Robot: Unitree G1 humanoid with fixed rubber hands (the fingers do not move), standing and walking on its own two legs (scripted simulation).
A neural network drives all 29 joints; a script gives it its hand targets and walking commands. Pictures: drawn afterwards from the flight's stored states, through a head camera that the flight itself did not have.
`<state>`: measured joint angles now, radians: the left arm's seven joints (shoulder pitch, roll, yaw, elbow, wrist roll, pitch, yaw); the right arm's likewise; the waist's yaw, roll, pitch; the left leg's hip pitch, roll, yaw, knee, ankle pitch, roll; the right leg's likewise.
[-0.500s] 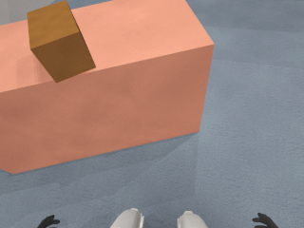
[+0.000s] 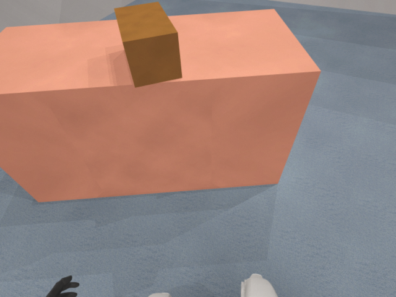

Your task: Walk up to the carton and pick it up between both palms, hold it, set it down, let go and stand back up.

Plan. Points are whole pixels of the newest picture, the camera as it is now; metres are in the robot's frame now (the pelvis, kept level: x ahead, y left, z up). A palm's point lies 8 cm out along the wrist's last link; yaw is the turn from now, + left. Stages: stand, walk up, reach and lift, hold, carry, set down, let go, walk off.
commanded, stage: walk up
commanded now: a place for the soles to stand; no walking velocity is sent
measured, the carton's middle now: (147, 42) +0.94 +0.16 +0.08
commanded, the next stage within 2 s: none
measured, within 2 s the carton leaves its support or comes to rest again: neither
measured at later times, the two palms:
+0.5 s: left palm out of the picture +0.05 +0.28 -0.11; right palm out of the picture +0.01 -0.34 -0.09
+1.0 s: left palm out of the picture +0.06 +0.30 -0.09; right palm out of the picture +0.13 -0.30 -0.09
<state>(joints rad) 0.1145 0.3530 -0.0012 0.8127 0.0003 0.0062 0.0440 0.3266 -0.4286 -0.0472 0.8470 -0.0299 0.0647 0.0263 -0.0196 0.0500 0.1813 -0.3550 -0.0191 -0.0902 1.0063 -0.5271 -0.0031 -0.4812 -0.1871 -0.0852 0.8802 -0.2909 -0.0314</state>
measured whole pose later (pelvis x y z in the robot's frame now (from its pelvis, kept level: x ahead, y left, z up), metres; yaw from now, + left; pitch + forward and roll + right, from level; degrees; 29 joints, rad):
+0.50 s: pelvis -0.01 -0.02 +0.00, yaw +2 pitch -3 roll +2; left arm 0.19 0.38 0.00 0.96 0.00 -0.02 0.00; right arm 0.34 -0.38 -0.05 0.86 -0.03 -0.03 -0.03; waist -0.02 -0.05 0.14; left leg -0.45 -0.04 -0.12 0.95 -0.50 -0.01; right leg -0.42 0.01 -0.07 0.94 -0.47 -0.08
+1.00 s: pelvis +0.02 +0.00 +0.02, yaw +3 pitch -3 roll +2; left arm 0.24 0.38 0.00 0.90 0.00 -0.02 0.01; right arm 0.21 -0.38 -0.05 0.86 -0.02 -0.05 -0.04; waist 0.03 -0.01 0.14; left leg -0.38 -0.05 -0.07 0.78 -0.31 0.00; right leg -0.33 -0.02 -0.07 0.88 -0.48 -0.07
